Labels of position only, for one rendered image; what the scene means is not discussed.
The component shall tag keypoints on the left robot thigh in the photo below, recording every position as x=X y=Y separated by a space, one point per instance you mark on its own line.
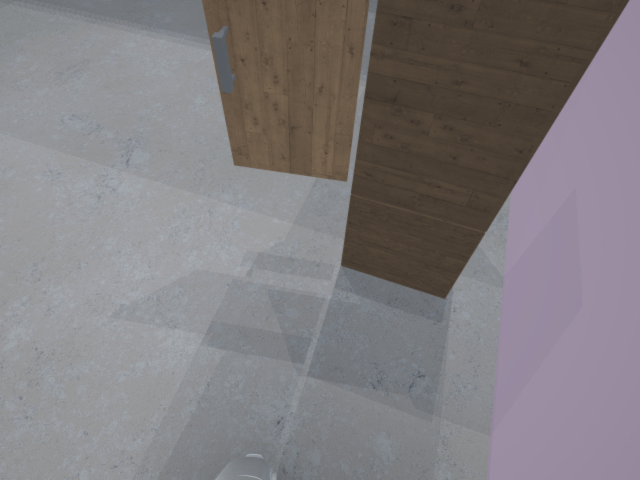
x=247 y=468

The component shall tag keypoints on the handle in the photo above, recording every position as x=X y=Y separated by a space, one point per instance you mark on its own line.
x=222 y=60

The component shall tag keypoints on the cupboard door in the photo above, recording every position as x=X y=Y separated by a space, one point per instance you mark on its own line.
x=297 y=65

